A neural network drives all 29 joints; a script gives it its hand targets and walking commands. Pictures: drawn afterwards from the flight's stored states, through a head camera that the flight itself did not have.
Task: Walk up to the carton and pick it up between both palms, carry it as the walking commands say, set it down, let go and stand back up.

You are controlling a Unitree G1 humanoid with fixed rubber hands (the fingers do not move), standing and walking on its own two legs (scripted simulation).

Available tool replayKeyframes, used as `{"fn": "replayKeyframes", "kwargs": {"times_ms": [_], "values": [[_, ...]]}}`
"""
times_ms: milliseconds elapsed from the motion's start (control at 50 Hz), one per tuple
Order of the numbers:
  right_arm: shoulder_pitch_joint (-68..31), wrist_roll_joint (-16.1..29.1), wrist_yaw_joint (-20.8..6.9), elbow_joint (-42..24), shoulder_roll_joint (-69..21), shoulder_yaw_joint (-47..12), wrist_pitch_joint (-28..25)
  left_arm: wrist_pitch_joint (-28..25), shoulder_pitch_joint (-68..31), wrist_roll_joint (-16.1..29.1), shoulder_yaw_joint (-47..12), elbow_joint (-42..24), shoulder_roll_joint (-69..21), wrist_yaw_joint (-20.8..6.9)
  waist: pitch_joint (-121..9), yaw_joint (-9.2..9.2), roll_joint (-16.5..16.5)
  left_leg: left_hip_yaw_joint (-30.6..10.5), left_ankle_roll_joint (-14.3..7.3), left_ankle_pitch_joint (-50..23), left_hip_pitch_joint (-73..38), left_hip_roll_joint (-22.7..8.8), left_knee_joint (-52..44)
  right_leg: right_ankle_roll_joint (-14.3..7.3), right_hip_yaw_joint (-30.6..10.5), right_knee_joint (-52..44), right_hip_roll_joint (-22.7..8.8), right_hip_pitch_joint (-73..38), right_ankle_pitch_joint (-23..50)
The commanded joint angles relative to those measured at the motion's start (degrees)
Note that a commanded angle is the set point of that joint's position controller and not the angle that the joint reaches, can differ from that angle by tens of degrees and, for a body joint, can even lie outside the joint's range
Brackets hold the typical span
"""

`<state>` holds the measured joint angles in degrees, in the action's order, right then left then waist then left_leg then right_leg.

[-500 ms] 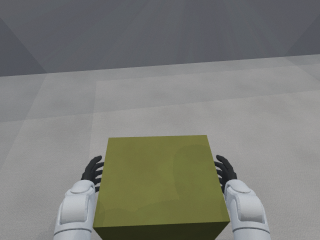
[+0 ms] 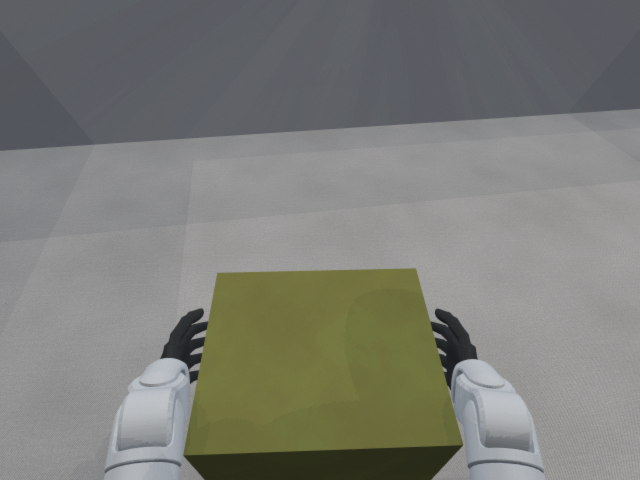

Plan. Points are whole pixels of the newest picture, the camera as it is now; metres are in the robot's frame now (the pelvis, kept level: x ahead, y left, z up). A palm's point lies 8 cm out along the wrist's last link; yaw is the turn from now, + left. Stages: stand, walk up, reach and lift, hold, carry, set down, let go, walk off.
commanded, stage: carry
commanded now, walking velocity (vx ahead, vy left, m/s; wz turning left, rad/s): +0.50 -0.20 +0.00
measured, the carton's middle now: (319, 391) +0.27 +0.00 -0.02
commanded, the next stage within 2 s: none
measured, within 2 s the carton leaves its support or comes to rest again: neither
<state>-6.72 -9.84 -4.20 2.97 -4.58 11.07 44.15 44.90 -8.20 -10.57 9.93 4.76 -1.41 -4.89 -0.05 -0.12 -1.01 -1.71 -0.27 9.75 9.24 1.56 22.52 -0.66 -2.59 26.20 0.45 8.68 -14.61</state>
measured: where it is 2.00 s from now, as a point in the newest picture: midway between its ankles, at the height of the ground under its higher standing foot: (420, 313)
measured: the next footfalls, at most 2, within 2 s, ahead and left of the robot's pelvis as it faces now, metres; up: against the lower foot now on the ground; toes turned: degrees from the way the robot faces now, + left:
left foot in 0.42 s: +0.17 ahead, +0.05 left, +0.00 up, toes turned +10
right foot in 0.72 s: +0.37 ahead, -0.28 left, +0.00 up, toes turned -10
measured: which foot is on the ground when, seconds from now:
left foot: down 0.00-0.18, up 0.20-0.40, down 0.42-0.74, up 0.76-1.00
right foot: down 0.00-0.46, up 0.48-0.70, down 0.72-1.00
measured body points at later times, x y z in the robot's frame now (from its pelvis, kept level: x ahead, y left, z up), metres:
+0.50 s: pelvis +0.13 -0.08 -0.01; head +0.09 -0.07 +0.44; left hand +0.38 +0.11 +0.07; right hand +0.39 -0.25 +0.07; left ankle +0.13 +0.04 -0.74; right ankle +0.03 -0.13 -0.72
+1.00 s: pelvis +0.38 -0.22 +0.00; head +0.39 -0.22 +0.45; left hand +0.63 -0.02 +0.06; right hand +0.66 -0.37 +0.06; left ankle +0.41 -0.11 -0.71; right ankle +0.33 -0.27 -0.74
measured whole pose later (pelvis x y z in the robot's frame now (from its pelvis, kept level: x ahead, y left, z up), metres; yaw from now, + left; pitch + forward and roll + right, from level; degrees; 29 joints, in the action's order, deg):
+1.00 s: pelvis +0.38 -0.22 +0.00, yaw +3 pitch +5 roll -1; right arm -6.5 -1.3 1.5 -19.7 -4.3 11.3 68.4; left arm 68.4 -5.0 -3.8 10.5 -20.4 -4.2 1.4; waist -5.5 1.6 0.9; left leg 7.7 -0.2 21.1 30.6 -4.8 44.2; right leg -5.3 14.4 19.2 2.2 10.1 -15.1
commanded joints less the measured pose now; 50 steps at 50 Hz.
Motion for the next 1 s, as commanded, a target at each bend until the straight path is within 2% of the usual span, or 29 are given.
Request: {"fn": "replayKeyframes", "kwargs": {"times_ms": [0, 60, 120, 160, 180, 240, 300, 320, 380, 400, 420, 440, 460, 500, 540, 580, 600, 640, 680, 700, 720, 740, 760, 800, 840, 880, 900, 940, 980], "values": [[-33.9, 14.2, -8.5, -14.6, -42.5, -38.5, -0.1, -0.8, -33.4, 16.9, -37.2, -14.8, -48.6, -9.4, -18.4, -0.64, 11.0, -21.6, -10.4, 27.1, -5.5, -21.1, -9.8, -1.1, 2.6, 11.0, -2.4, 14.9, -11.9], [-33.6, 16.8, -6.8, -16.8, -42.6, -40.5, 4.3, 3.1, -39.7, 23.7, -41.9, -21.1, -49.5, -9.4, -16.2, -0.58, 11.1, -20.8, -9.4, 28.7, 2.1, -21.5, -13.0, -1.3, 2.8, 6.0, -2.5, 12.1, -5.7], [-34.3, 19.1, -6.1, -19.7, -41.1, -41.7, 8.5, 7.3, -36.7, 26.1, -41.9, -20.6, -49.5, -9.0, -19.3, -0.18, 6.8, -7.5, -4.1, 23.8, 7.8, -13.2, -2.2, -1.3, 2.2, -6.4, -2.1, -0.1, -6.0], [-34.0, 20.5, -6.0, -20.6, -41.3, -42.3, 11.6, 9.9, -33.2, 26.5, -40.7, -19.2, -48.7, -8.6, -17.6, 1.33, -12.1, 7.3, 2.0, 16.3, 24.3, -3.1, 21.6, -5.3, -17.9, -19.4, -15.8, -11.4, -12.3], [-38.8, 22.9, -6.3, -23.4, -41.6, -43.4, 13.0, 11.2, -32.6, 26.4, -40.2, -18.5, -49.1, -8.3, -15.0, 1.00, -12.5, 7.6, 2.9, 17.7, 29.7, -4.9, 24.8, -8.0, -19.4, -20.0, -19.3, -11.5, -8.8], [-37.6, 27.7, -7.4, -25.8, -45.6, -44.6, 17.6, 15.8, -34.4, 27.1, -39.8, -26.6, -48.8, -6.2, -15.2, 0.86, -1.6, 6.1, 1.7, 16.4, 27.5, -6.9, 21.1, -10.2, -11.1, -17.6, -15.5, -10.8, -1.4], [-33.7, 29.5, -7.4, -27.8, -45.2, -44.8, 21.3, 19.5, -32.3, 27.6, -41.0, -32.1, -48.1, -5.1, -18.5, 1.04, -5.2, 8.1, 0.8, 15.0, 23.2, -5.6, 12.8, -10.8, -4.4, -14.5, -13.0, -12.6, 1.2], [-33.1, 29.6, -7.3, -26.1, -46.2, -44.3, 22.6, 20.7, -31.7, 27.8, -40.6, -31.3, -48.1, -5.1, -18.8, 1.14, -6.9, 9.0, 0.8, 13.1, 22.2, -4.6, 11.0, -9.7, -3.1, -13.5, -11.9, -13.0, 7.0], [-28.9, 29.0, -7.2, -26.2, -46.2, -43.4, 24.6, 23.1, -29.5, 27.4, -41.1, -31.1, -47.6, -4.9, -21.1, -0.73, -0.6, 12.6, 0.5, 1.5, 6.1, -3.4, -3.0, -8.2, 3.4, -5.2, -9.1, -6.3, 10.8], [-28.8, 29.1, -7.3, -28.1, -45.1, -43.0, 24.8, 23.5, -29.0, 26.8, -41.6, -31.6, -47.8, -5.0, -25.8, -1.59, 1.9, 7.1, -1.7, 1.4, -10.8, -7.0, -3.7, -5.3, 6.2, 3.3, -6.2, 4.9, 9.9], [-27.9, 28.5, -7.1, -28.8, -44.8, -42.5, 24.3, 23.7, -31.3, 27.8, -42.6, -34.0, -48.4, -5.4, -27.3, -2.86, 10.3, -8.7, -5.8, 11.3, -23.3, -18.6, -5.6, -2.3, 8.7, 13.3, -3.1, 21.1, 5.3], [-26.0, 27.3, -6.6, -26.1, -45.5, -42.2, 24.0, 24.2, -33.6, 28.9, -43.8, -34.6, -49.2, -5.8, -23.3, -3.06, 21.5, -27.4, -13.2, 2.4, -29.2, -29.4, -6.2, 1.0, 7.5, 22.0, 0.3, 37.4, -8.3], [-26.8, 26.6, -5.9, -27.6, -45.9, -42.4, 23.8, 24.6, -34.6, 30.0, -44.7, -35.5, -48.8, -6.6, -21.5, -3.15, 17.5, -29.1, -16.1, -3.1, -30.4, -32.4, -5.7, 1.2, -0.4, 23.7, -4.6, 41.8, -12.8], [-29.7, 26.0, -5.3, -30.5, -44.7, -42.9, 24.4, 24.9, -33.6, 31.0, -45.0, -32.9, -48.6, -7.1, -19.8, -2.67, 5.7, -20.3, -13.0, 0.2, -24.8, -30.9, -8.9, 2.5, 1.8, 23.2, -5.3, 39.9, -11.7], [-33.8, 27.4, -5.2, -35.2, -46.2, -44.6, 24.0, 24.4, -32.6, 31.4, -44.3, -33.6, -50.8, -7.5, -19.3, -1.88, 6.9, -13.1, -9.3, 10.9, -16.8, -29.2, -12.5, 2.3, 1.5, 14.4, -7.9, 31.9, -7.3], [-35.7, 28.3, -5.3, -37.6, -45.5, -44.9, 24.3, 24.2, -32.0, 31.3, -43.6, -34.2, -51.0, -7.3, -18.0, -1.50, 12.0, -4.4, -6.0, 13.2, -5.7, -24.8, -14.2, 1.9, 7.7, 6.8, -4.0, 20.0, -0.3], [-35.6, 28.4, -5.4, -37.4, -45.2, -45.0, 24.5, 24.1, -30.0, 30.6, -42.8, -32.8, -51.0, -7.1, -18.1, -0.87, 11.3, 0.1, -4.3, 13.7, -2.2, -22.9, -12.8, 1.9, 9.8, 3.7, -3.7, 14.2, 6.2], [-32.4, 28.1, -6.1, -36.0, -43.9, -44.8, 25.0, 23.7, -29.2, 30.2, -42.6, -33.7, -50.0, -6.7, -17.2, -0.60, 8.5, 7.2, -1.7, 11.2, 1.8, -17.0, -9.5, 1.5, 15.4, 0.4, -1.4, 5.7, 7.5], [-29.7, 27.8, -6.6, -34.1, -42.7, -44.7, 25.5, 23.9, -27.0, 28.7, -41.6, -33.6, -48.3, -6.4, -18.6, -0.03, 7.9, 10.4, -0.7, 12.9, 6.9, -13.7, -2.5, 0.9, 15.6, -0.5, -2.7, -4.4, 5.5], [-29.3, 27.1, -6.8, -32.9, -42.1, -44.5, 25.7, 24.2, -26.3, 28.1, -40.8, -31.7, -47.7, -6.2, -19.4, 0.39, 3.0, 12.6, 0.4, 11.3, 10.0, -11.4, 5.0, -0.1, 14.3, -3.0, -3.3, -9.6, 2.7], [-28.8, 26.5, -7.0, -31.8, -41.7, -44.7, 26.3, 24.6, -24.1, 27.1, -40.4, -29.8, -47.4, -6.1, -19.2, 1.94, -7.1, 14.8, 2.3, 11.6, 18.8, -7.6, 19.7, -3.4, -0.9, -9.9, -12.2, -15.1, -3.4], [-30.6, 28.5, -7.7, -32.1, -42.6, -46.1, 26.5, 23.9, -25.7, 26.2, -40.3, -30.6, -46.4, -5.8, -18.5, 2.25, -16.9, 14.1, 3.3, 22.9, 29.7, -3.5, 31.3, -10.5, -17.1, -14.3, -20.7, -19.5, -1.5], [-32.4, 30.5, -8.5, -32.8, -44.2, -46.6, 26.2, 23.3, -25.0, 26.0, -40.4, -30.3, -47.5, -5.4, -18.7, 1.53, -12.3, 8.3, 1.4, 24.6, 30.6, -6.6, 34.7, -13.7, -18.6, -13.5, -22.6, -17.1, 3.6], [-32.5, 31.1, -9.1, -30.4, -47.2, -46.0, 25.6, 23.0, -27.6, 27.3, -41.1, -33.2, -49.3, -5.2, -23.1, 1.20, -7.2, 4.8, 0.3, 21.4, 31.7, -9.4, 37.5, -12.8, -11.9, -11.3, -20.9, -19.2, 7.7], [-29.3, 29.6, -8.8, -26.9, -48.9, -45.5, 25.3, 22.6, -28.2, 27.5, -40.8, -33.5, -49.7, -5.4, -20.9, 1.26, -7.8, 5.7, 0.2, 16.9, 32.0, -9.6, 32.1, -11.4, -7.1, -13.9, -19.2, -17.7, 8.7], [-30.6, 28.9, -8.0, -30.2, -48.9, -44.5, 23.8, 21.9, -31.2, 29.8, -43.3, -35.6, -52.3, -5.8, -21.8, 1.43, -3.8, 6.5, 0.0, 14.5, 30.8, -8.9, 26.9, -11.4, -3.8, -13.5, -18.3, -17.7, 13.7], [-31.1, 29.0, -7.6, -31.5, -49.4, -45.2, 23.5, 21.5, -30.8, 30.1, -43.4, -36.4, -51.8, -6.1, -22.8, 1.43, -5.8, 6.8, 0.0, 13.5, 28.6, -8.8, 23.9, -11.8, -2.7, -13.9, -18.1, -17.6, 14.6], [-28.9, 27.5, -6.6, -32.4, -47.3, -43.9, 23.0, 21.9, -28.7, 30.0, -44.3, -35.4, -51.0, -6.0, -23.2, 1.20, -3.1, 7.8, -0.1, 10.1, 25.9, -7.5, 18.3, -11.4, 0.6, -12.3, -16.7, -17.7, 17.6], [-28.3, 26.9, -6.1, -33.8, -47.2, -43.5, 22.6, 21.7, -30.0, 31.5, -45.8, -37.9, -51.0, -6.3, -22.7, 1.06, -2.4, 10.0, -0.2, 5.1, 24.5, -5.9, 14.0, -9.1, 4.6, -9.6, -14.6, -19.3, 28.1]]}}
